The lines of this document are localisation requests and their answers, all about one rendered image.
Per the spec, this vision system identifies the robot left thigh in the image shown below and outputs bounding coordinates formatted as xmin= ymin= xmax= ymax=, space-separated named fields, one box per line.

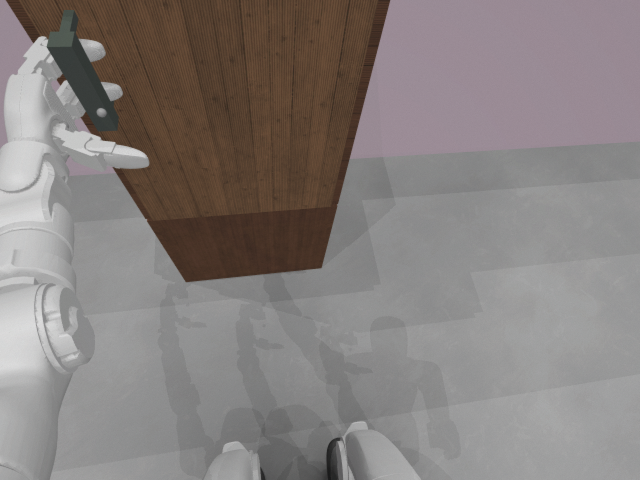
xmin=202 ymin=449 xmax=261 ymax=480

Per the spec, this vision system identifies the left robot upper arm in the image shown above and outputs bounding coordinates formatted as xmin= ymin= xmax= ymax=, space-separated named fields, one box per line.
xmin=0 ymin=283 xmax=95 ymax=480

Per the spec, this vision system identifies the cupboard door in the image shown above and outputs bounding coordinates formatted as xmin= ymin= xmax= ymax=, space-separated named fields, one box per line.
xmin=19 ymin=0 xmax=378 ymax=221

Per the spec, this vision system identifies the robot left shin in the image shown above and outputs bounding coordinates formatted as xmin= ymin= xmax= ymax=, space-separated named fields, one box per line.
xmin=222 ymin=441 xmax=246 ymax=453

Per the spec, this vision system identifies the robot left forearm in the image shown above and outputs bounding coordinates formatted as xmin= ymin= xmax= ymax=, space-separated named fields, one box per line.
xmin=0 ymin=140 xmax=76 ymax=295

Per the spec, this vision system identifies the handle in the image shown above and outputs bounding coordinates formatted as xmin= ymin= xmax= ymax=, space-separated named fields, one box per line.
xmin=47 ymin=10 xmax=119 ymax=132

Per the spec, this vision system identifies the robot left hand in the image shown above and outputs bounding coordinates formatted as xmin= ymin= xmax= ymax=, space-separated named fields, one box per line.
xmin=4 ymin=36 xmax=149 ymax=172

